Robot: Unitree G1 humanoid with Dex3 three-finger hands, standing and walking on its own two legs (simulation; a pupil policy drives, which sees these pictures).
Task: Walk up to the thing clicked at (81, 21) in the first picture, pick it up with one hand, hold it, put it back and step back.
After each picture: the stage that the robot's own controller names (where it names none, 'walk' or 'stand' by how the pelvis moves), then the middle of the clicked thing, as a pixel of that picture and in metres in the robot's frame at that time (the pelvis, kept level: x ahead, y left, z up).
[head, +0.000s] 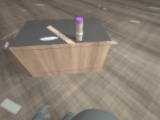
stand; (79, 30) +0.90 +0.17 +0.03
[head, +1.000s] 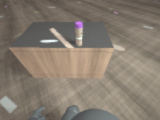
rise first; (79, 34) +0.81 +0.19 +0.05
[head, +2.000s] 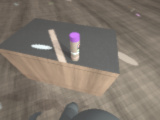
rise first; (74, 48) +0.53 +0.19 +0.05
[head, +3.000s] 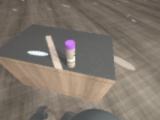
stand; (70, 55) +0.49 +0.18 +0.03
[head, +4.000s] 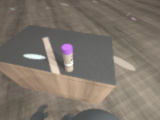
stand; (68, 59) +0.44 +0.19 +0.03
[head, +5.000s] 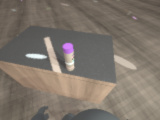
stand; (69, 58) +0.46 +0.19 +0.03
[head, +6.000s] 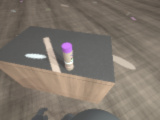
stand; (68, 58) +0.46 +0.19 +0.03
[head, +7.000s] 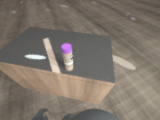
stand; (68, 58) +0.46 +0.20 +0.03
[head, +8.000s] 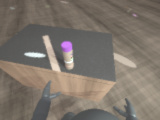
rise first; (68, 57) +0.46 +0.20 +0.03
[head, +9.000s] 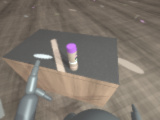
go down; (72, 58) +0.47 +0.20 +0.03
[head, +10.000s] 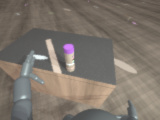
go down; (69, 59) +0.46 +0.18 +0.04
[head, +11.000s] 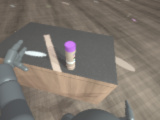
go down; (70, 57) +0.46 +0.17 +0.04
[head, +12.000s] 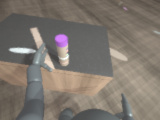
close in; (63, 52) +0.46 +0.18 +0.06
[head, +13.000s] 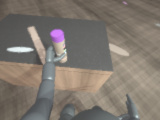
close; (60, 48) +0.48 +0.20 +0.09
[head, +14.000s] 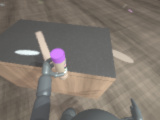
lift; (60, 66) +0.34 +0.19 +0.08
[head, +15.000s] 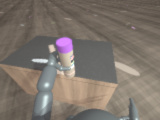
lift; (67, 60) +0.30 +0.15 +0.21
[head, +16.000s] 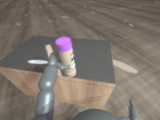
hold; (67, 59) +0.32 +0.14 +0.20
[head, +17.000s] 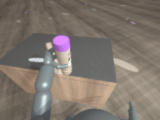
hold; (64, 58) +0.32 +0.16 +0.21
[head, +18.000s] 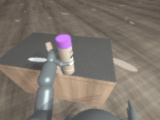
crouch; (66, 57) +0.34 +0.16 +0.20
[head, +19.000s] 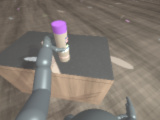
lower; (62, 44) +0.42 +0.18 +0.23
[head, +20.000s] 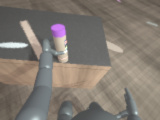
lower; (61, 46) +0.48 +0.17 +0.10
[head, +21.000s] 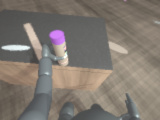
lower; (60, 51) +0.44 +0.17 +0.10
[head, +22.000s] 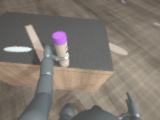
lower; (62, 52) +0.44 +0.17 +0.09
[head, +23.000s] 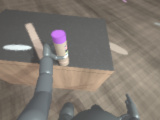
lower; (61, 50) +0.44 +0.17 +0.09
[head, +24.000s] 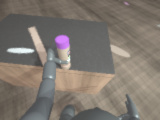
open; (64, 55) +0.42 +0.17 +0.09
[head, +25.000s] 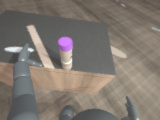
sink last; (66, 56) +0.41 +0.15 +0.08
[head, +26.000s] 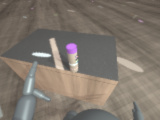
sink last; (73, 59) +0.44 +0.18 +0.06
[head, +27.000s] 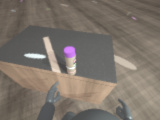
stand; (70, 62) +0.41 +0.17 +0.04
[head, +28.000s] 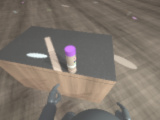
stand; (71, 61) +0.43 +0.17 +0.04
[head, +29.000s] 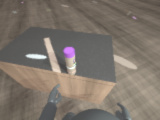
stand; (70, 62) +0.41 +0.17 +0.03
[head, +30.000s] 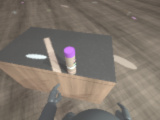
stand; (70, 62) +0.42 +0.17 +0.03
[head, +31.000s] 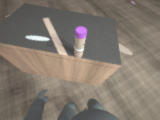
walk; (79, 44) +0.52 +0.09 +0.05
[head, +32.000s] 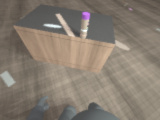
walk; (84, 26) +0.85 +0.11 +0.05
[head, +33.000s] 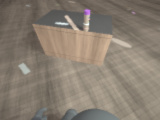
stand; (86, 21) +1.12 +0.14 +0.05
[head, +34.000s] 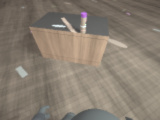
stand; (83, 23) +1.11 +0.16 +0.03
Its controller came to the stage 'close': yes
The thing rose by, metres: 0.19
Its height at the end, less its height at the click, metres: +0.00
